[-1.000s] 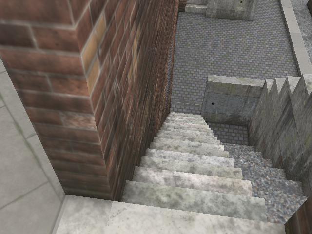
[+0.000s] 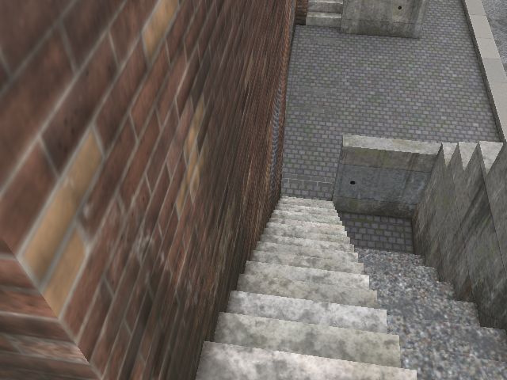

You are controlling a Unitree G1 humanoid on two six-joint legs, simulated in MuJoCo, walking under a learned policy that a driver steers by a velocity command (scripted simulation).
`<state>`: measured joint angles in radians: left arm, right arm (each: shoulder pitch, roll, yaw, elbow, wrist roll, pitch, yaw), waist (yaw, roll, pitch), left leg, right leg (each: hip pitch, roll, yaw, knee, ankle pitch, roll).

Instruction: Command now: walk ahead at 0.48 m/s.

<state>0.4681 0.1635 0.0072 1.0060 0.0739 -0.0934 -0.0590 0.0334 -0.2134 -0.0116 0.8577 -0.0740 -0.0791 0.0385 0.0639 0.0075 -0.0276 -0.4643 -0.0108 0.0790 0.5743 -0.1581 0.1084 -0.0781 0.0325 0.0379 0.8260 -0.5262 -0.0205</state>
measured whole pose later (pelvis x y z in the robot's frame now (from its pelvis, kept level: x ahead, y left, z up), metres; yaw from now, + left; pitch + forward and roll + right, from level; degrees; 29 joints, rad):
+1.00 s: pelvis +0.41 -0.06 -0.24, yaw +0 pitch +5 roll +3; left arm 0.23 0.22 -0.04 0.77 0.11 -0.03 -0.10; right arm 0.58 -0.20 0.00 1.02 -0.10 -0.12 0.03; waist -0.05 -0.02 -0.07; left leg -0.42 -0.09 0.10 0.80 -0.48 0.09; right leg -0.98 -0.15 0.06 1.45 -0.03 -0.01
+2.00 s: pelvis +0.88 -0.12 -0.66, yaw +2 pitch +2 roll +2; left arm 0.30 0.32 -0.01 0.89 0.06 -0.11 -0.09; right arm 0.44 -0.27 -0.03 0.95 -0.11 -0.11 0.06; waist -0.01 0.02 -0.07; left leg -0.28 -0.09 0.04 0.68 -0.42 0.05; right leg -0.73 -0.02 0.05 1.73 -0.54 -0.01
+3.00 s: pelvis +1.32 -0.15 -1.12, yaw -1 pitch +3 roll +4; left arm 0.29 0.24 -0.04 0.94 0.08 -0.08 0.02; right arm 0.43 -0.19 0.00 0.95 -0.08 -0.10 0.07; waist -0.05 -0.03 -0.10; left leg -0.42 -0.05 0.09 0.94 -0.58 0.06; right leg -0.63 -0.10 0.02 1.17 -0.43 0.08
